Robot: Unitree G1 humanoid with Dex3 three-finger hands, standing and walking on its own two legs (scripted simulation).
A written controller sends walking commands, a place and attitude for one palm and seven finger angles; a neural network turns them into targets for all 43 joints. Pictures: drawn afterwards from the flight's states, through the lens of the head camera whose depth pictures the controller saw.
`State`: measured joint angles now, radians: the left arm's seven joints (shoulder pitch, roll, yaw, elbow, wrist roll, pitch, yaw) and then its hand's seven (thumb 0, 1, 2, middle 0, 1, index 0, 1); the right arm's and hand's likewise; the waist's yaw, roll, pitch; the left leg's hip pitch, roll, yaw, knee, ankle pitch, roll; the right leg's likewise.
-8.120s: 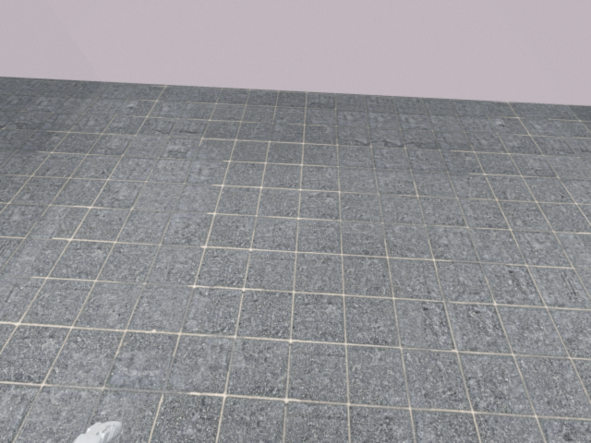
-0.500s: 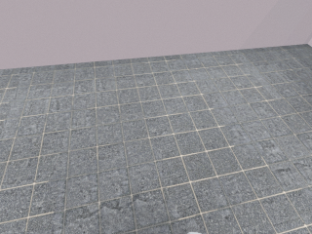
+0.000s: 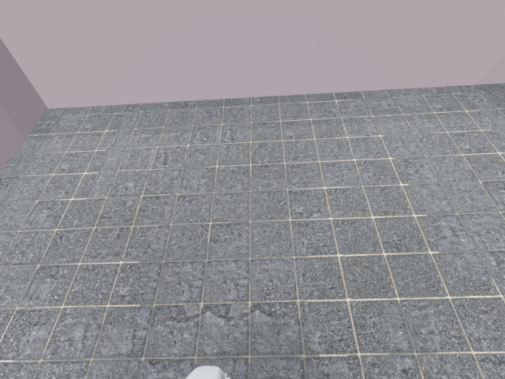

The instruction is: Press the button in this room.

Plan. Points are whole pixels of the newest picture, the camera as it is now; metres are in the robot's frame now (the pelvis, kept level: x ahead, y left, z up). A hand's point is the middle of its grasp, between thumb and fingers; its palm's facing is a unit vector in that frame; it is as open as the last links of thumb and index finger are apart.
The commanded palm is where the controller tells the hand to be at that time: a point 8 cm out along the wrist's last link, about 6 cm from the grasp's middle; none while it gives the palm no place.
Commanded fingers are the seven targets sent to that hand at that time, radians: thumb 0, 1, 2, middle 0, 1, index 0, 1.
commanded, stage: turn or walk to find it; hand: left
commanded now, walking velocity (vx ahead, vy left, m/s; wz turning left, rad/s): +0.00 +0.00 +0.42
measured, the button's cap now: out of the picture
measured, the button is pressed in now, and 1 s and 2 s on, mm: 0 0 0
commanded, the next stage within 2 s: none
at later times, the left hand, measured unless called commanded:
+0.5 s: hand out of the picture -0.01 +0.27 -0.17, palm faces +0.25 -0.94 -0.24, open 7.4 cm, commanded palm none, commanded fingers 0.00 0.90 0.90 -0.20 -0.30 -0.20 -0.30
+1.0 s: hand out of the picture -0.05 +0.20 -0.15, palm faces +0.43 -0.86 -0.26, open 7.4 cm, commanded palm none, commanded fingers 0.00 0.90 0.90 -0.20 -0.30 -0.20 -0.30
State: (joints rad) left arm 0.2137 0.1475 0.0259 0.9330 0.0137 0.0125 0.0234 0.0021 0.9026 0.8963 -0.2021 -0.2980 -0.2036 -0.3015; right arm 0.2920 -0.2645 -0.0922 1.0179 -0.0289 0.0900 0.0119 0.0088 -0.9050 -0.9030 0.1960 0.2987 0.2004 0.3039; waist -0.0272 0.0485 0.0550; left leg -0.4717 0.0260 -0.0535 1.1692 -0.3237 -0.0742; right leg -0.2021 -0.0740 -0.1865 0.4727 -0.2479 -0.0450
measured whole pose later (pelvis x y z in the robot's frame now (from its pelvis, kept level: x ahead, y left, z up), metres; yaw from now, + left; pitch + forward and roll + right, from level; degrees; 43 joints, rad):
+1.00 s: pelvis -0.04 +0.00 +0.00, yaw +26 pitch -1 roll +2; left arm 0.21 0.16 0.03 0.94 0.02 0.01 0.02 0.00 0.90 0.90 -0.20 -0.30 -0.20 -0.30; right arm 0.25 -0.26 -0.08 1.02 -0.02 0.09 0.01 0.01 -0.91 -0.90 0.20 0.30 0.20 0.30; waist -0.01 0.03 0.08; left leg -0.42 0.04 -0.01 1.05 -0.40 -0.07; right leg -0.21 -0.11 -0.22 0.51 -0.27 -0.03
